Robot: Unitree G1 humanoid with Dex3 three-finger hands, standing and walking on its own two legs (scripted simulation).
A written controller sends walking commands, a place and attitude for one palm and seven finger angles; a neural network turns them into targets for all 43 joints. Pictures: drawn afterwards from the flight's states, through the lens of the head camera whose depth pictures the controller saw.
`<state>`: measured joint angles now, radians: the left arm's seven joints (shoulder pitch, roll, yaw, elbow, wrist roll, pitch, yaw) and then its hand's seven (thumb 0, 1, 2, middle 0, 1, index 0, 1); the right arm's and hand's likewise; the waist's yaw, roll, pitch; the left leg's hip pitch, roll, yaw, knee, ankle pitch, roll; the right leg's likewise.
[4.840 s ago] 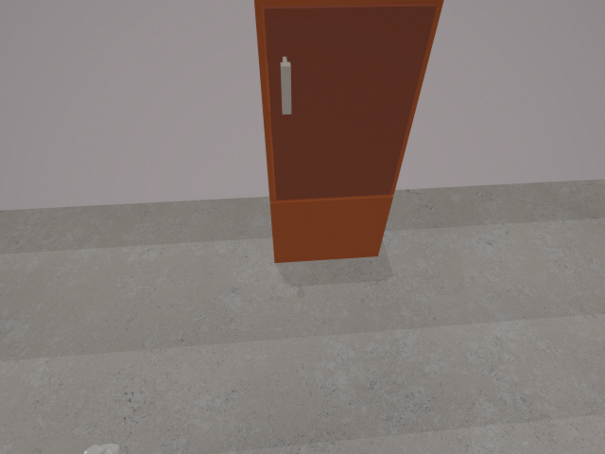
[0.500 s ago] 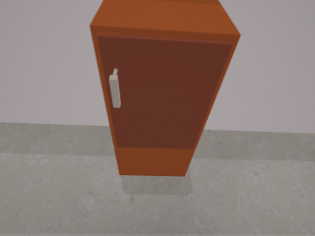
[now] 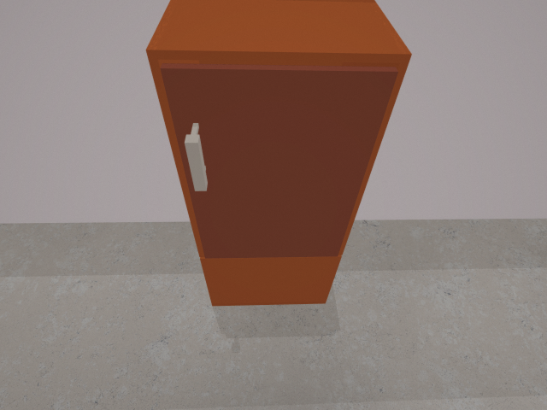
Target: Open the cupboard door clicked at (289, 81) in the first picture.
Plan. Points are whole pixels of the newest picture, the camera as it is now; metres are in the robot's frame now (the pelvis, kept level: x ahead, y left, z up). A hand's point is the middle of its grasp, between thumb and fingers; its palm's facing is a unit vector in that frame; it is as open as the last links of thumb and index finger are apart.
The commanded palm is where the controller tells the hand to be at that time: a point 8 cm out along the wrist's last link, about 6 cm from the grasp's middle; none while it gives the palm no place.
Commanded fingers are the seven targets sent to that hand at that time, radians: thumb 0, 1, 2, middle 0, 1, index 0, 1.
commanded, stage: look again from close up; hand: left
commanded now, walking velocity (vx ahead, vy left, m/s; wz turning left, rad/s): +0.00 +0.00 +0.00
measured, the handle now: (198, 157) +0.55 +0.19 +0.04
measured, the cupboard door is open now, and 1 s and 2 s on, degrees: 0 0 0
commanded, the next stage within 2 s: shuffle to correct the standing spot in 0.40 s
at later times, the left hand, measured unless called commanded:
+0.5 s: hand out of the picture -0.03 +0.15 -0.17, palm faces +0.04 -0.98 -0.19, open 7.4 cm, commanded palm none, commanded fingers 0.00 0.90 0.90 -0.20 -0.30 -0.20 -0.30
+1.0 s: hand out of the picture -0.03 +0.11 -0.19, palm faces +0.13 -0.98 -0.15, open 7.4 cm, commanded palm none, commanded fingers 0.00 0.90 0.90 -0.20 -0.30 -0.20 -0.30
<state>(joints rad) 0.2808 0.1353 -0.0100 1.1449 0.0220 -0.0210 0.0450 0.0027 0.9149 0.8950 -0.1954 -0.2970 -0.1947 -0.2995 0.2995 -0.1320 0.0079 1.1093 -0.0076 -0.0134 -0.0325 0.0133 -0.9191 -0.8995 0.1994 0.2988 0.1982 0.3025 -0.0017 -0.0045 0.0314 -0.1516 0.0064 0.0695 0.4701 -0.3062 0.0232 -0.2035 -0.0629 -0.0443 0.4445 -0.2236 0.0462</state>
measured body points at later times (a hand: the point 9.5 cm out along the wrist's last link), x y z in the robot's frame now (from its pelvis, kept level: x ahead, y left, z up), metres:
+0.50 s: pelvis -0.03 -0.02 +0.00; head -0.04 -0.02 +0.45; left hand -0.03 +0.20 -0.16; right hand -0.02 -0.24 -0.16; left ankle -0.03 +0.10 -0.74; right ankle +0.00 -0.15 -0.74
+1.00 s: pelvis +0.02 -0.04 -0.01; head +0.03 -0.03 +0.44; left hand -0.04 +0.17 -0.17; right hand +0.00 -0.25 -0.17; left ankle -0.03 +0.09 -0.74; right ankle +0.00 -0.15 -0.74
